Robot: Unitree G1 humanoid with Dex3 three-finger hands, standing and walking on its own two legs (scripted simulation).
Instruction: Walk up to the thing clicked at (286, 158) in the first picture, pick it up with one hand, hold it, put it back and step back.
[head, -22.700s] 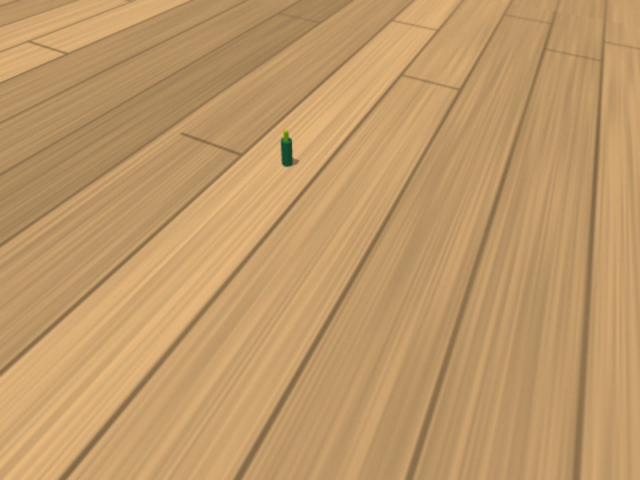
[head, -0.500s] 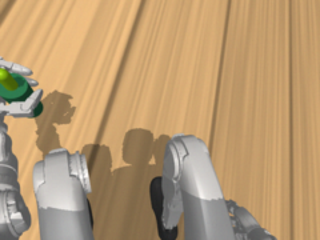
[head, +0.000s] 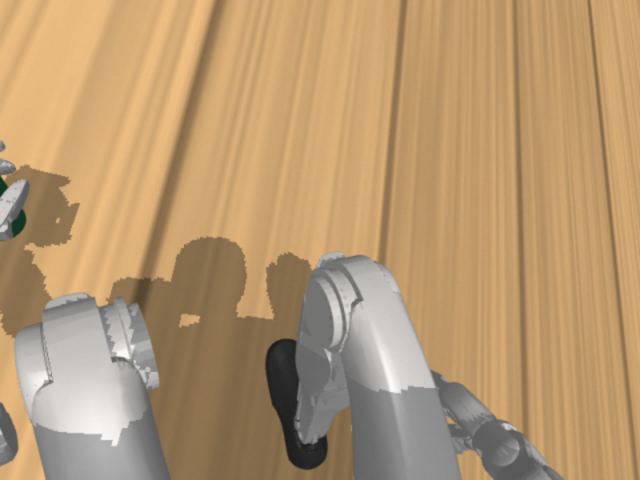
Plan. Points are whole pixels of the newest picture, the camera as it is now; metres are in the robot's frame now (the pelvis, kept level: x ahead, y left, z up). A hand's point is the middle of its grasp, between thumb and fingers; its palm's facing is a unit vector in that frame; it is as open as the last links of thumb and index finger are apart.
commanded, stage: lower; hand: left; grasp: from the side
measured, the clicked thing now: out of the picture +0.44 +0.28 -0.14
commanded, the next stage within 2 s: loosen in 0.84 s
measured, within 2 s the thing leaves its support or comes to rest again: rests again in 0.86 s
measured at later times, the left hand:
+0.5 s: hand out of the picture +0.45 +0.26 -0.16, palm faces +0.21 -0.98 -0.01, open 7.2 cm
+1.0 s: hand (4, 199) +0.45 +0.26 -0.18, palm faces +0.21 -0.98 -0.01, open 7.2 cm
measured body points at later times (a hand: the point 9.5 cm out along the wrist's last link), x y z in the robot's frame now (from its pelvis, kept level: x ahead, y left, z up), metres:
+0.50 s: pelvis -0.01 +0.01 +0.00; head +0.23 +0.17 +0.34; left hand +0.43 +0.32 -0.16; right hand +0.14 -0.25 -0.05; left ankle +0.07 +0.13 -0.26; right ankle +0.12 -0.12 -0.26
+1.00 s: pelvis -0.01 +0.01 -0.01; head +0.23 +0.19 +0.32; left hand +0.43 +0.31 -0.18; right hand +0.13 -0.24 -0.04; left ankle +0.07 +0.13 -0.26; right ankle +0.12 -0.12 -0.26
